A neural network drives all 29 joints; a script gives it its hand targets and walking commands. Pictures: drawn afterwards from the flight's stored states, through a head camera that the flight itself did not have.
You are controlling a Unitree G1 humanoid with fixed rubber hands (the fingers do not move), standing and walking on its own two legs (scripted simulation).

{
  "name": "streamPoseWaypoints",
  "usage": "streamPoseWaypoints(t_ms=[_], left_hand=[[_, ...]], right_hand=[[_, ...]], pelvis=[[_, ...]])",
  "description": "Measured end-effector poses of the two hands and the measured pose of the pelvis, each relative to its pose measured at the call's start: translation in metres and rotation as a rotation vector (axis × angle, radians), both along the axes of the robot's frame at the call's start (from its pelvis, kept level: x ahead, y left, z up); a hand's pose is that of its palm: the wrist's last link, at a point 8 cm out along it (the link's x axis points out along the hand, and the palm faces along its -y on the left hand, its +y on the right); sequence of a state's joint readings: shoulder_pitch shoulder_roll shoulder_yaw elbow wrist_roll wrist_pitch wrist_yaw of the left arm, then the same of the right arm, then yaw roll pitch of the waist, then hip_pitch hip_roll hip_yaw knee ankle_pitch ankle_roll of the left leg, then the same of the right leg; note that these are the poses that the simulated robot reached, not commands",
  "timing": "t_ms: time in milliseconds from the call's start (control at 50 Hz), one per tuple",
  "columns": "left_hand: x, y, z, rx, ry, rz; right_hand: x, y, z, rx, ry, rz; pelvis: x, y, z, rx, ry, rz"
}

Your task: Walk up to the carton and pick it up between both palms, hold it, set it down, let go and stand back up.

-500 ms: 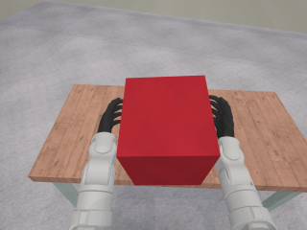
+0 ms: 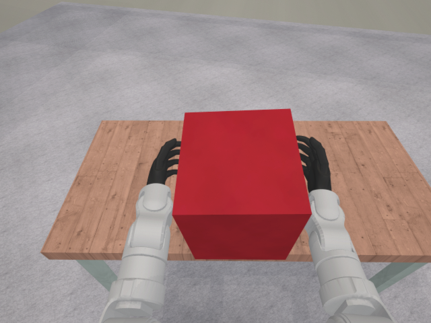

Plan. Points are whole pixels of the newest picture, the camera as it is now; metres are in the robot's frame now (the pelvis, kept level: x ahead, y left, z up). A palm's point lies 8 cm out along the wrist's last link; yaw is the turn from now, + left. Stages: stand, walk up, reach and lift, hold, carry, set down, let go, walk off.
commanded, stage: set down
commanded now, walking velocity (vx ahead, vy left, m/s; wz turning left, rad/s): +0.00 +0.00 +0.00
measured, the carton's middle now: (238, 190) +0.37 -0.08 +0.03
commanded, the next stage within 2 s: none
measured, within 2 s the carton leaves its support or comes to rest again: neither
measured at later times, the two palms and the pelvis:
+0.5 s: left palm (169, 181) +0.39 +0.06 +0.06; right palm (319, 181) +0.34 -0.23 +0.07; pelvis +0.00 -0.01 +0.00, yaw +1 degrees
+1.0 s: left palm (178, 180) +0.40 +0.04 +0.04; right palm (322, 180) +0.35 -0.25 +0.05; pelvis +0.00 -0.02 +0.00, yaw +0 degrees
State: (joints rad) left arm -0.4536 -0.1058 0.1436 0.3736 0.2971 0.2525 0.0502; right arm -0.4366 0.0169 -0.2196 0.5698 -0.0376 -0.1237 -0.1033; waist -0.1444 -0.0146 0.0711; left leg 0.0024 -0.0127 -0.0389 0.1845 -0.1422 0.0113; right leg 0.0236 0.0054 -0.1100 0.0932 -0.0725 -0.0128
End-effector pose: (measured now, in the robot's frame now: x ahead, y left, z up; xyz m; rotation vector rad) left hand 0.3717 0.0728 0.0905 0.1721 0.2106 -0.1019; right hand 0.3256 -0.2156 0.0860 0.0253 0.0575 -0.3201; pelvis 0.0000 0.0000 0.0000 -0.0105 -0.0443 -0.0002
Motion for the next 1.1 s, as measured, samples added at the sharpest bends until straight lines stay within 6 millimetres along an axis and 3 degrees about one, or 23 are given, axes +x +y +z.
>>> streamPoseWaypoints(t_ms=[1100], left_hand=[[0.035, -0.034, -0.054, 0.006, 0.078, -0.046]], right_hand=[[0.025, -0.033, -0.037, -0.082, 0.11, -0.026]], pelvis=[[0.001, -0.016, -0.001, 0.008, 0.247, 0.003]])
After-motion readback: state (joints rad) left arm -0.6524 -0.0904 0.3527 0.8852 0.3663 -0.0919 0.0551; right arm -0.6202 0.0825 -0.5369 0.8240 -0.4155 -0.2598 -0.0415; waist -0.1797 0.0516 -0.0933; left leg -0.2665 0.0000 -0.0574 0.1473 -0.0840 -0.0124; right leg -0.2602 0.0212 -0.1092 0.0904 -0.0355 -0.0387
